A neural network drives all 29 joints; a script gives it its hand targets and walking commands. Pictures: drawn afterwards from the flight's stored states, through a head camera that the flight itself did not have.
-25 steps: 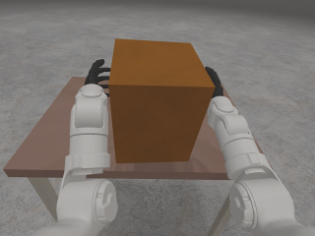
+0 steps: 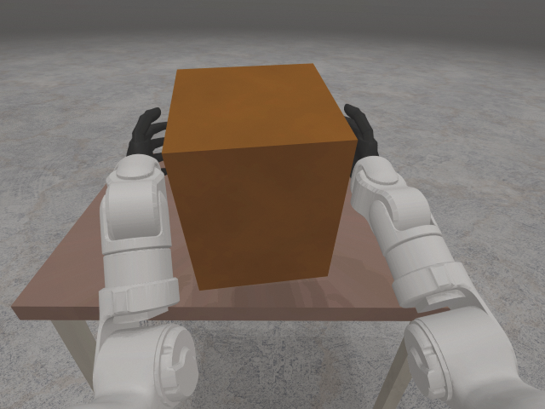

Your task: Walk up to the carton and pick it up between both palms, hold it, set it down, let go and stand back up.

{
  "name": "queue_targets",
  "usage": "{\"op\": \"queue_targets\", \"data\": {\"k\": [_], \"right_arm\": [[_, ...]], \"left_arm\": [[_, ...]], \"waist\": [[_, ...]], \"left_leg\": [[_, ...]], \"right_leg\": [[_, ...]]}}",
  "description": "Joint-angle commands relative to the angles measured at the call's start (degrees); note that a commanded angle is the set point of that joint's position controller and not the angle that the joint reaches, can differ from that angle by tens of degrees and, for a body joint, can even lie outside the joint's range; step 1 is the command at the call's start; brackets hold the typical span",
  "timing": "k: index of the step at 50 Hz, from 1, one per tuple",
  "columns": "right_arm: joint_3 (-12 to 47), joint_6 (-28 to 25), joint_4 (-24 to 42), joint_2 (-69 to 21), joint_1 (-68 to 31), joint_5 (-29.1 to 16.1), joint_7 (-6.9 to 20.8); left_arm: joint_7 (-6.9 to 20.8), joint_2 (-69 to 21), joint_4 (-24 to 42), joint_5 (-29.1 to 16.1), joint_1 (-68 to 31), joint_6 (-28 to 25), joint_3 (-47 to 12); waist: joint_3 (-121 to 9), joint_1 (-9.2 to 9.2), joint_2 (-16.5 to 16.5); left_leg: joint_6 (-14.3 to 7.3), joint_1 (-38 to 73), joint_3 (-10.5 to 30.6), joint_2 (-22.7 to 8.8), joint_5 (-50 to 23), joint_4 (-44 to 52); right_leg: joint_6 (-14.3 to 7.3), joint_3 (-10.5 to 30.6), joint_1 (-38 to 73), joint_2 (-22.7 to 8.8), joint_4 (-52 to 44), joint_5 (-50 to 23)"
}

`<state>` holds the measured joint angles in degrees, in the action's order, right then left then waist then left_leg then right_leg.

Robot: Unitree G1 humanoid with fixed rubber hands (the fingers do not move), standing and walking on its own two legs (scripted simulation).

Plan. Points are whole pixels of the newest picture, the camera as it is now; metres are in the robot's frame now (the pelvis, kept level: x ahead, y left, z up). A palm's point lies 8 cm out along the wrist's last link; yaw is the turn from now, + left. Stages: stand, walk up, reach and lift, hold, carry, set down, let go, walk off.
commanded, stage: hold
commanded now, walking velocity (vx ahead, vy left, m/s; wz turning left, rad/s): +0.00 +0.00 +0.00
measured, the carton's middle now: (255, 177) +0.40 +0.01 +0.23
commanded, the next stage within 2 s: none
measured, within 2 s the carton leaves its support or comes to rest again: neither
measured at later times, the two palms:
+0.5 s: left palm (151, 147) +0.37 +0.15 +0.29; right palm (366, 153) +0.37 -0.14 +0.28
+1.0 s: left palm (143, 155) +0.36 +0.15 +0.29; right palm (365, 159) +0.36 -0.14 +0.28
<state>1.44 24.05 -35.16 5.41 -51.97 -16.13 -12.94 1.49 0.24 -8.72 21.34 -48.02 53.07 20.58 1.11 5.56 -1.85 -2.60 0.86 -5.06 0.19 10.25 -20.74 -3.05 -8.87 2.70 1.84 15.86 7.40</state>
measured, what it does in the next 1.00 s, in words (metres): stands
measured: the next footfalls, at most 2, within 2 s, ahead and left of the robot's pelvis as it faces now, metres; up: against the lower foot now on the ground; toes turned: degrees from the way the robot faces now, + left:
none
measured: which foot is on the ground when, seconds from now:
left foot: down 0.00-1.00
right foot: down 0.00-1.00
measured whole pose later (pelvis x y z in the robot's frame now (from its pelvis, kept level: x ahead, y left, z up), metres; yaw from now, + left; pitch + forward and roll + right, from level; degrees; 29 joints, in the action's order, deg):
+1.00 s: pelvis -0.01 +0.00 +0.00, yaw +0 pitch -9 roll -1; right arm 0.4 33.6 -30.7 5.2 -53.7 -15.8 -15.0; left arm 4.8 1.6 -8.6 22.8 -50.8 57.5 21.2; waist -0.8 6.1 -0.1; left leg -3.0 -1.9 -5.3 0.7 8.9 -19.6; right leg -2.9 -8.4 -0.6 1.4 15.8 6.5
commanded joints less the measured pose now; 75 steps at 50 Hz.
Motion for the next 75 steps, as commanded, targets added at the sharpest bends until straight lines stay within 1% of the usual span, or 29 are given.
{"op": "queue_targets", "data": {"k": [1, 2, 4, 6, 8, 10, 13, 17, 21, 23, 27, 29, 32, 35, 38, 42, 46, 51, 53, 54, 55, 56, 57, 59, 62, 64, 68, 72, 75], "right_arm": [[7.2, 0.4, 9.0, -30.4, -45.6, 0.2, 6.0], [6.0, 0.5, 7.7, -31.0, -46.3, 0.6, 6.6], [3.2, 0.5, 6.1, -31.1, -47.8, 1.6, 7.2], [2.6, -0.3, 7.9, -31.8, -50.5, 1.0, 7.9], [1.5, -1.0, 7.5, -31.4, -52.2, 1.2, 8.6], [0.2, -1.5, 6.5, -29.6, -52.1, 1.9, 9.4], [-1.1, -1.2, 2.7, -27.4, -51.1, 3.5, 10.4], [0.9, -0.2, 0.9, -28.6, -50.6, 2.2, 10.7], [4.8, -0.2, 5.9, -30.8, -53.2, -0.9, 10.2], [9.0, -0.2, 10.8, -32.8, -54.0, -4.1, 9.5], [13.6, 1.2, 17.1, -32.6, -51.8, -7.2, 6.9], [14.9, 1.9, 19.6, -31.9, -50.6, -8.9, 5.7], [14.2, 3.4, 19.5, -30.9, -47.4, -10.0, 4.6], [12.7, 5.1, 18.9, -28.8, -43.3, -9.8, 4.1], [10.8, 6.5, 16.8, -27.7, -41.4, -8.9, 4.6], [11.8, 6.9, 20.0, -29.5, -43.0, -8.3, 5.3], [12.5, 6.5, 21.9, -31.5, -48.2, -6.6, 6.4], [12.3, 5.7, 21.0, -32.4, -52.4, -5.8, 7.2], [11.5, 5.4, 19.3, -32.1, -54.2, -5.0, 7.4], [10.4, 5.4, 18.0, -32.1, -53.2, -4.0, 7.5], [8.2, 4.3, 12.0, -28.9, -52.4, -3.7, 8.6], [7.4, 3.4, 10.5, -28.4, -51.6, -2.4, 9.5], [6.5, 3.0, 8.6, -27.7, -49.9, -1.7, 10.0], [5.2, 2.6, 7.5, -26.7, -49.4, -0.9, 10.5], [3.1, 2.3, 5.8, -27.3, -49.3, -0.1, 10.5], [2.7, 2.5, 6.2, -28.6, -49.2, 0.0, 10.1], [6.5, 3.5, 11.8, -32.2, -48.9, -3.2, 7.1], [13.0, 4.4, 20.2, -33.8, -46.6, -8.0, 3.0], [15.6, 5.2, 25.8, -32.8, -44.9, -10.1, 1.2]], "left_arm": [[11.8, -21.1, -5.6, -6.6, -39.1, -3.8, -14.2], [12.2, -21.3, -4.7, -6.8, -42.5, -4.1, -14.7], [12.3, -22.2, -6.2, -7.8, -45.4, -4.6, -15.0], [11.5, -24.8, -2.9, -10.4, -49.6, -5.9, -18.5], [10.2, -26.8, -2.9, -11.7, -51.7, -6.9, -21.1], [9.0, -28.5, -3.4, -12.6, -51.3, -7.2, -22.7], [8.3, -27.8, -7.4, -11.0, -47.6, -6.4, -20.4], [9.1, -24.4, -7.4, -8.9, -46.0, -5.5, -15.4], [9.5, -24.5, -5.7, -9.7, -45.3, -5.2, -13.9], [9.5, -24.5, -2.2, -11.5, -45.2, -5.3, -15.3], [10.4, -23.7, 0.3, -10.9, -40.7, -3.5, -16.1], [10.8, -24.0, 2.6, -11.1, -39.2, -2.4, -17.9], [11.3, -25.0, 7.5, -12.0, -40.9, -1.1, -22.1], [11.8, -25.4, 9.4, -11.9, -39.6, 0.0, -24.4], [12.8, -24.6, 11.2, -11.9, -41.4, 0.5, -25.6], [12.8, -24.8, 12.0, -13.3, -42.1, -0.9, -25.1], [12.5, -24.8, 7.4, -13.2, -43.1, -2.0, -21.8], [12.1, -23.9, 1.4, -12.2, -43.5, -2.5, -17.4], [11.9, -24.1, -1.4, -11.5, -44.0, -2.4, -16.5], [12.0, -24.7, -2.3, -11.3, -43.5, -2.3, -16.2], [11.1, -26.1, -1.1, -11.1, -46.6, -2.3, -17.8], [10.8, -27.5, -2.2, -9.7, -46.0, -1.9, -17.8], [10.8, -27.8, -2.0, -9.0, -45.4, -1.6, -17.7], [10.8, -27.2, -2.5, -9.4, -44.7, -1.3, -18.1], [11.4, -25.7, -3.0, -10.9, -44.8, -1.8, -18.4], [12.1, -24.9, -2.8, -11.8, -44.8, -2.3, -18.2], [13.0, -23.0, -0.4, -11.9, -43.1, -3.8, -17.6], [13.4, -22.3, 7.2, -11.2, -40.2, -3.3, -18.7], [13.9, -22.0, 11.3, -10.6, -38.2, -1.5, -19.8]], "waist": [[-9.7, 0.39, -3.0], [-10.8, 0.57, -2.5], [-11.8, 0.92, 0.6], [-18.1, 1.6, 5.0], [-22.3, 2.5, 9.1], [-24.8, 3.72, 11.3], [-21.6, 2.94, 10.2], [-19.4, 0.64, 3.3], [-23.9, -1.5, -1.3], [-28.8, -2.2, -3.1], [-29.6, -1.84, -2.7], [-28.6, -1.24, 0.4], [-26.4, 1.32, 6.4], [-22.4, 2.61, 10.3], [-19.2, 4.34, 11.0], [-23.4, 3.1, 7.2], [-25.3, 0.7, 1.4], [-26.0, -2.18, -2.1], [-24.8, -2.86, -2.0], [-23.6, -2.47, -1.4], [-22.0, -2.85, 6.6], [-19.8, -2.23, 6.1], [-19.1, -1.99, 7.5], [-19.0, -1.27, 7.2], [-19.1, 0.49, 4.5], [-20.3, 0.93, 3.3], [-25.4, 1.1, 1.7], [-29.3, 1.39, 2.1], [-28.4, 1.59, 4.0]], "left_leg": [[-0.1, -6.1, 2.3, 0.2, 4.5, 6.4], [0.0, -7.1, 2.6, -0.2, 6.3, 6.6], [0.3, -9.8, 3.2, -0.7, 9.5, 7.9], [0.7, -10.1, 4.0, -1.3, 8.4, 8.5], [1.5, -10.4, 5.4, -2.2, 9.2, 8.9], [2.1, -10.6, 7.2, -3.7, 11.4, 9.8], [1.6, -12.3, 7.2, -4.2, 12.4, 10.8], [1.1, -10.2, 4.8, -2.6, 4.3, 9.3], [1.0, -6.7, 4.5, -2.0, -5.6, 7.2], [1.0, -3.7, 3.9, -0.8, -13.0, 4.7], [1.0, -0.6, 3.7, 0.2, -17.4, 2.4], [1.6, 0.1, 3.5, 0.7, -18.3, 1.7], [3.5, 1.2, 3.6, 0.3, -18.3, 0.8], [5.1, 0.3, 3.6, -0.3, -17.9, 1.6], [5.3, -2.0, 3.7, -0.5, -13.7, 3.0], [4.1, -4.0, 4.4, -0.4, -13.0, 3.5], [2.0, -6.4, 4.2, -0.6, -7.1, 4.9], [0.2, -8.1, 4.1, -0.8, -0.3, 6.6], [0.2, -8.7, 4.1, -0.9, 0.5, 7.2], [0.3, -8.9, 4.3, -1.0, 1.0, 7.6], [2.2, -13.6, 5.9, -3.3, 7.0, 10.8], [2.4, -17.5, 6.9, -4.7, 11.2, 12.9], [2.7, -18.4, 7.5, -5.4, 12.5, 13.6], [3.5, -15.9, 8.3, -5.9, 11.6, 12.8], [3.3, -11.2, 5.5, -3.7, 5.7, 9.8], [2.6, -9.3, 3.9, -1.9, 2.0, 7.7], [2.0, -7.8, 3.7, 1.2, -4.5, 4.7], [2.6, -4.0, 5.1, 2.8, -11.6, 2.9], [3.9, -0.6, 4.9, 3.0, -17.6, 1.6]], "right_leg": [[5.6, 7.6, 3.4, -2.8, -4.2, 2.5], [5.1, 7.9, 3.2, -3.2, -4.3, 6.0], [4.5, 7.8, 4.4, -2.9, -3.5, 7.0], [4.1, 6.9, 7.8, -1.9, -0.4, 2.1], [4.1, 6.4, 10.1, -1.4, 1.5, -0.5], [3.6, 5.7, 11.0, -0.6, 3.4, -2.1], [3.6, 5.7, 11.2, -0.7, 3.0, -1.5], [4.1, 6.0, 9.2, -0.6, 0.5, -1.0], [4.7, 5.8, 9.9, 0.3, 0.2, -6.4], [5.1, 6.1, 11.5, 0.4, 0.9, -13.5], [5.9, 7.4, 12.9, -0.2, 1.4, -21.9], [5.8, 7.4, 12.7, -0.3, 1.6, -23.0], [5.0, 7.4, 10.5, -0.3, 1.3, -20.0], [4.1, 7.1, 8.2, 0.2, 0.4, -16.2], [3.9, 6.7, 7.4, -0.2, 0.5, -12.2], [4.3, 7.1, 9.4, -0.2, 1.4, -13.4], [4.7, 7.3, 9.2, -0.2, 0.6, -8.7], [4.6, 8.0, 8.6, -1.0, 0.0, -3.2], [4.4, 8.0, 8.0, -1.0, -0.2, -1.8], [4.1, 7.9, 7.0, -1.0, -0.3, -1.3], [3.1, 7.2, 9.4, 0.9, 2.2, 2.3], [3.8, 7.7, 13.5, 0.7, 3.4, 0.8], [3.7, 8.1, 14.9, 0.4, 3.8, -0.5], [3.4, 8.7, 13.6, -0.5, 2.6, -1.6], [3.4, 8.3, 8.8, -1.1, 0.5, -1.5], [3.7, 7.8, 8.3, -1.5, -0.5, -2.8], [6.7, 7.2, 14.1, -2.6, 1.0, -16.7], [10.0, 6.2, 17.2, -3.2, 4.3, -32.3], [9.7, 5.2, 16.1, -2.1, 4.7, -34.6]]}}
